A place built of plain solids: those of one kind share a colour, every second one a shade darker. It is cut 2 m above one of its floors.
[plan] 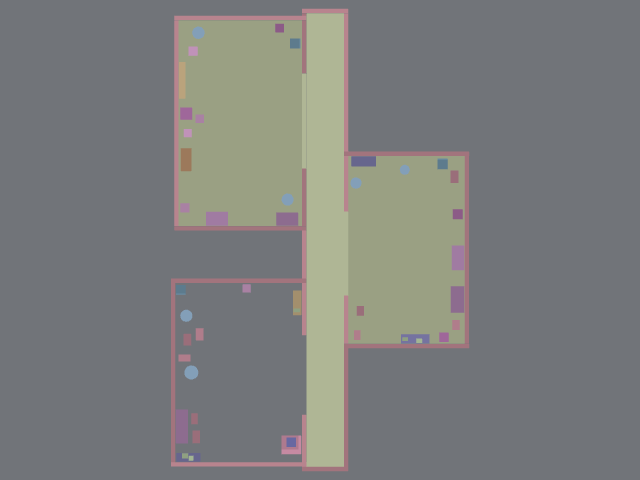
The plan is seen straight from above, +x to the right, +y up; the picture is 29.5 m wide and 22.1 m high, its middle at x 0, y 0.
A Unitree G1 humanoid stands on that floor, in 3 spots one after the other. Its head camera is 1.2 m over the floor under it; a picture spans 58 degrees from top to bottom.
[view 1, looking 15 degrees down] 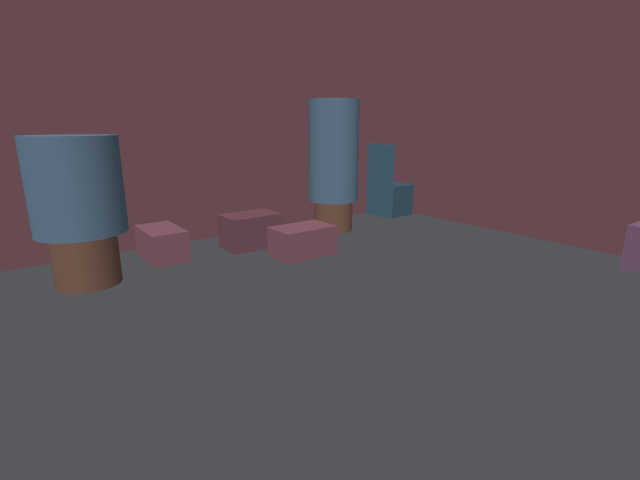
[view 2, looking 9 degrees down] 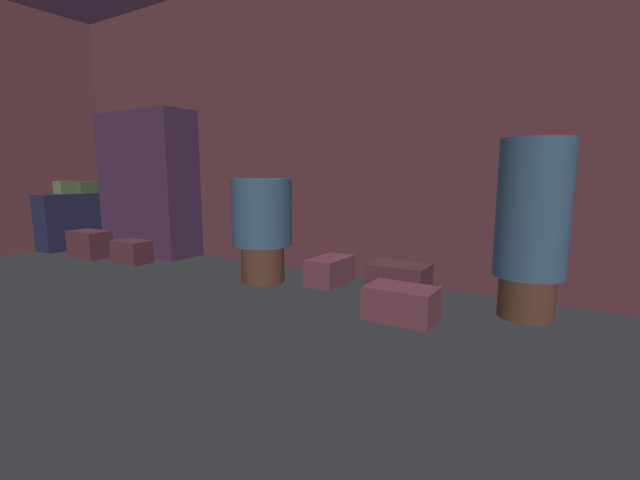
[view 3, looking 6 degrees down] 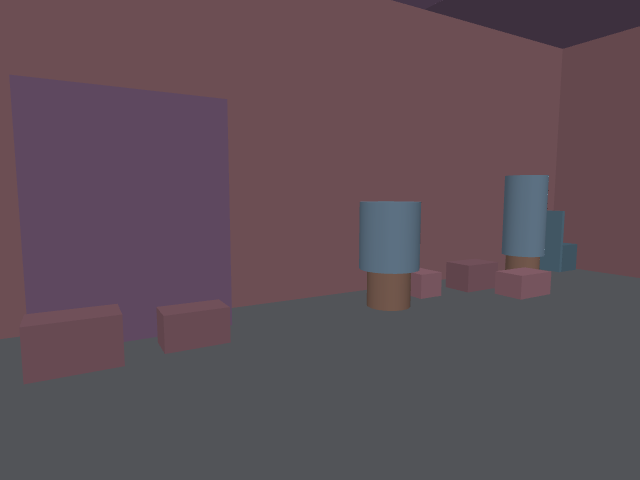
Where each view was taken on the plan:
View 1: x -2.30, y -6.58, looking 143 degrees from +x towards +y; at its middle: toybox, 3.97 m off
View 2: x -2.30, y -3.10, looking -148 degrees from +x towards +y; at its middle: wall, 5.21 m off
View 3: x -2.30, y -9.05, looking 150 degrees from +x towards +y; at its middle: wall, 5.07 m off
